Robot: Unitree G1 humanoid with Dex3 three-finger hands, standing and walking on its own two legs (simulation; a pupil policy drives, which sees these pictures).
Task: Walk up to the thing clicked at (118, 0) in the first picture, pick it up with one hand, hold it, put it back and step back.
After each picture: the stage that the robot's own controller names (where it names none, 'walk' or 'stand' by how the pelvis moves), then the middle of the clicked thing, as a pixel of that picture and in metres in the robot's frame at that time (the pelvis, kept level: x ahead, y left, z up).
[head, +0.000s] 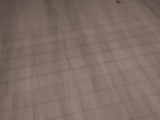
stand; out of the picture +2.28 -0.54 -0.72
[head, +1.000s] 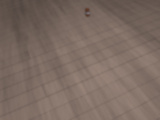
walk; (87, 12) +2.18 +0.01 -0.69
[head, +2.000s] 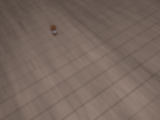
walk; (53, 30) +1.50 +0.43 -0.71
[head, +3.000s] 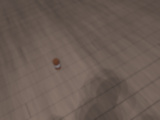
walk; (56, 64) +1.01 +0.40 -0.72
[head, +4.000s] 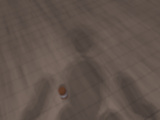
walk; (63, 93) +0.67 +0.27 -0.71
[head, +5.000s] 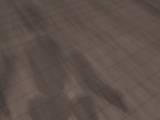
walk; out of the picture +0.38 +0.16 -0.70
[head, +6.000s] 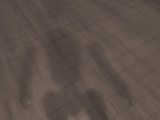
stand; out of the picture +0.29 +0.19 -0.72
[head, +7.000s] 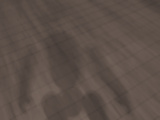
stand; out of the picture +0.30 +0.16 -0.73
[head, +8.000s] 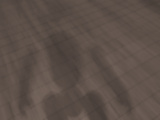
stand; out of the picture +0.30 +0.18 -0.73
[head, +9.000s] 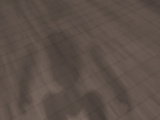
stand; out of the picture +0.29 +0.18 -0.73
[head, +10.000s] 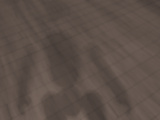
stand; out of the picture +0.29 +0.18 -0.73
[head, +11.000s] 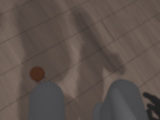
go down; (38, 75) +0.37 +0.19 -0.38
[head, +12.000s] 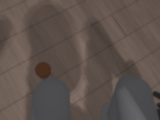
go down; (44, 71) +0.38 +0.18 -0.32
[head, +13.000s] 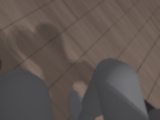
close in; out of the picture +0.38 +0.22 -0.23
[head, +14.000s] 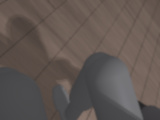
close; out of the picture +0.38 +0.24 -0.22
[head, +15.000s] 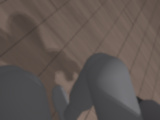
lift; out of the picture +0.37 +0.23 -0.22
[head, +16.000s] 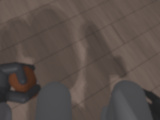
lift; (26, 84) +0.30 +0.21 -0.07
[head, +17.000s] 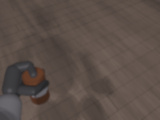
hold; (37, 86) +0.33 +0.17 +0.03
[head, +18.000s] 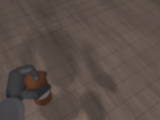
hold; (39, 88) +0.32 +0.17 +0.00
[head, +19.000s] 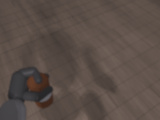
hold; (41, 91) +0.32 +0.17 -0.01
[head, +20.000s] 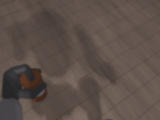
crouch; (34, 86) +0.34 +0.17 -0.07
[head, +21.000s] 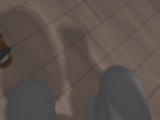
lower; out of the picture +0.43 +0.24 -0.14
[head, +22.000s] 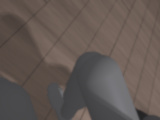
lower; out of the picture +0.42 +0.27 -0.22
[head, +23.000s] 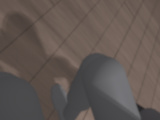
lower; out of the picture +0.40 +0.26 -0.23
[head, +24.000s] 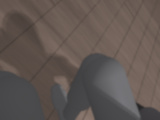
lower; out of the picture +0.40 +0.26 -0.23
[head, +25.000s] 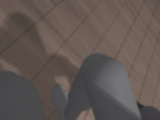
lower; out of the picture +0.40 +0.26 -0.23
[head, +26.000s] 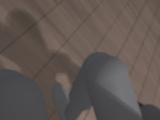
open; out of the picture +0.39 +0.24 -0.23
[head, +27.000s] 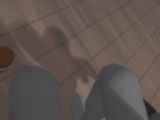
stand; (1, 60) +0.39 +0.22 -0.24
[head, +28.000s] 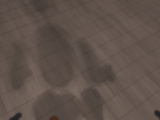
stand; out of the picture +0.34 +0.17 -0.61
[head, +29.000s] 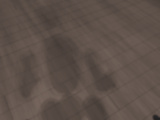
stand; out of the picture +0.33 +0.18 -0.67
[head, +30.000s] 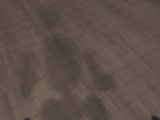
stand; out of the picture +0.33 +0.17 -0.67
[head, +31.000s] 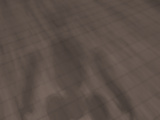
walk; out of the picture +0.35 +0.17 -0.72
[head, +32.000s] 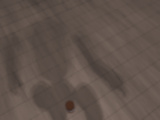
walk; (70, 107) +0.43 +0.12 -0.71
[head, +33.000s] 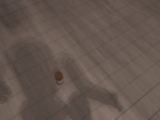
walk; (59, 78) +0.66 +0.15 -0.70
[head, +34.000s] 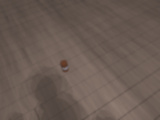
stand; (64, 66) +0.96 +0.26 -0.70
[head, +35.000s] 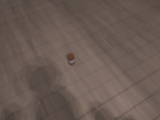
stand; (71, 59) +0.99 +0.17 -0.71
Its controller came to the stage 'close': yes
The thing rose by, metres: 0.70
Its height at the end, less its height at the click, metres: +0.00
